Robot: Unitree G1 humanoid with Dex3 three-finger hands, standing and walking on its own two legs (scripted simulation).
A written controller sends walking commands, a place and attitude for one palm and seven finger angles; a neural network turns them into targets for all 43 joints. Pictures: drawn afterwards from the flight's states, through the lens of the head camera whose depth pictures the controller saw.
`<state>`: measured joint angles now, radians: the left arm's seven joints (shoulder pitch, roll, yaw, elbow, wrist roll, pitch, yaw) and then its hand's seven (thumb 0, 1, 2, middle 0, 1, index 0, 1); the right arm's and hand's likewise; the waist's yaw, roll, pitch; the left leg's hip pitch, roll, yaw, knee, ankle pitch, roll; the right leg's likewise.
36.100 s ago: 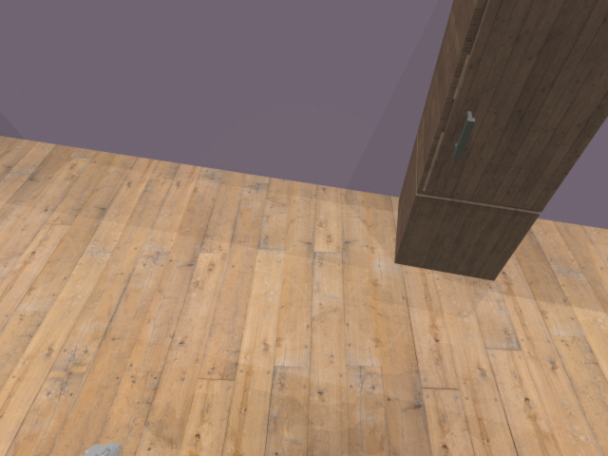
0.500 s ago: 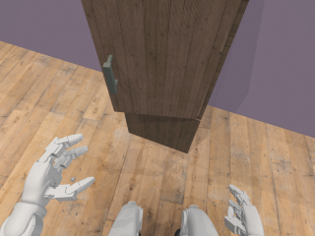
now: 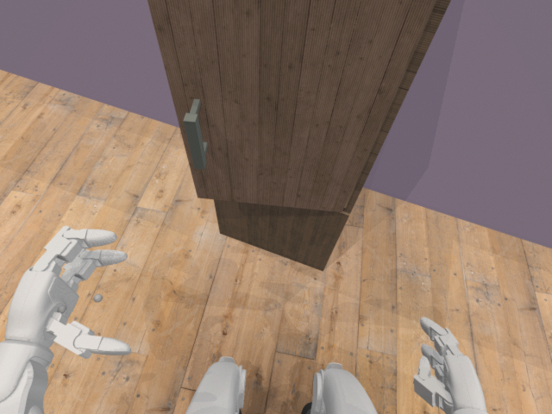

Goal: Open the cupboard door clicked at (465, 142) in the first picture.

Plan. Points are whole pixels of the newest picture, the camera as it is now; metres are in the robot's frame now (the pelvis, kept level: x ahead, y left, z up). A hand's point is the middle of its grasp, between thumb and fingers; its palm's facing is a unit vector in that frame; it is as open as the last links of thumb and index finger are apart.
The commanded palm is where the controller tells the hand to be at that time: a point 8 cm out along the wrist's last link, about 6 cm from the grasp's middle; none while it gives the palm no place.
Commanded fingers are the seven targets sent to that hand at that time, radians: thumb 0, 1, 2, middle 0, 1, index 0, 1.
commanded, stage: raise the hand with hooked fingers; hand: left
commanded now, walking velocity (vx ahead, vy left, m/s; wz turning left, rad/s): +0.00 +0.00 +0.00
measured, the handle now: (198, 135) +0.56 +0.18 +0.01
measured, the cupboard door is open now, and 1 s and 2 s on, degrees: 16 16 16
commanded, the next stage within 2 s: move the hooked fingers beside the handle in 0.84 s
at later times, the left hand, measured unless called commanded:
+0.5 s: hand (85, 270) +0.29 +0.27 +0.04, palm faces -0.04 -1.00 -0.06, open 14.0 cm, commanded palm +0.26 +0.32 +0.04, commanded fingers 0.00 -0.50 0.30 -0.30 -1.20 -0.30 -1.20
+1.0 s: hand (81, 271) +0.28 +0.28 +0.04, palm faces -0.02 -1.00 -0.06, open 14.0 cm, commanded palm +0.28 +0.32 +0.04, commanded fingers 0.00 -0.50 0.30 -0.30 -1.20 -0.30 -1.20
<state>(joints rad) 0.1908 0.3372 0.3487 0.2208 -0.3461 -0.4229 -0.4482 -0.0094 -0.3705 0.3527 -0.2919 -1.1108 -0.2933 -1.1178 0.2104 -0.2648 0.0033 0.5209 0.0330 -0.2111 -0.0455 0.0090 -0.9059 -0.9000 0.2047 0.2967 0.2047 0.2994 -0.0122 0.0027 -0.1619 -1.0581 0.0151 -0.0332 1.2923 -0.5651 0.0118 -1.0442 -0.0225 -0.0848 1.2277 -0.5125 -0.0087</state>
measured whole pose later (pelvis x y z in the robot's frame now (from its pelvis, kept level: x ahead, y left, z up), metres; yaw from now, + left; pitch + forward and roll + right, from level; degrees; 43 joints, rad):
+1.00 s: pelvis +0.00 +0.00 +0.00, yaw -1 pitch +21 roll -3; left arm 0.03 0.42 0.45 0.38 -0.38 -0.38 -0.56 -0.02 -0.50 0.30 -0.30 -1.20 -0.30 -1.20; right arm 0.23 -0.28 0.03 0.52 0.04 -0.19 -0.05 0.01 -0.90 -0.90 0.21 0.30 0.21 0.30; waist -0.02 0.01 -0.16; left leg -1.10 0.02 -0.03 1.31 -0.57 0.02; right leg -1.08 -0.02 -0.08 1.24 -0.51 0.00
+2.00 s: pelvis +0.00 +0.00 -0.02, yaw -2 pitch +26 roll -3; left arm -0.57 0.52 0.49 0.91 -0.21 -0.43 -0.48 -0.02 -0.50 0.30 -0.30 -1.20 -0.30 -1.20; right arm 0.28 -0.29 0.03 0.59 0.02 -0.05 -0.03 0.00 -0.91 -0.90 0.21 0.30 0.21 0.30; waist -0.10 0.00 -0.16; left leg -1.24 0.03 -0.01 1.37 -0.58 0.02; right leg -1.24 0.00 -0.06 1.30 -0.51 -0.01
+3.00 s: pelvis -0.01 +0.01 -0.04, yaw -3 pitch +30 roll -5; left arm -0.86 0.64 0.50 1.10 -0.10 -0.41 -0.39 -0.02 -0.50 0.30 -0.30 -1.20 -0.30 -1.20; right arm 0.31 -0.28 0.07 0.60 -0.01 0.06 0.00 0.00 -0.91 -0.90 0.21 0.30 0.21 0.30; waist -0.18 0.02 -0.14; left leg -1.37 0.04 -0.04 1.43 -0.58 0.02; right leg -1.35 0.01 -0.08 1.33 -0.50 0.00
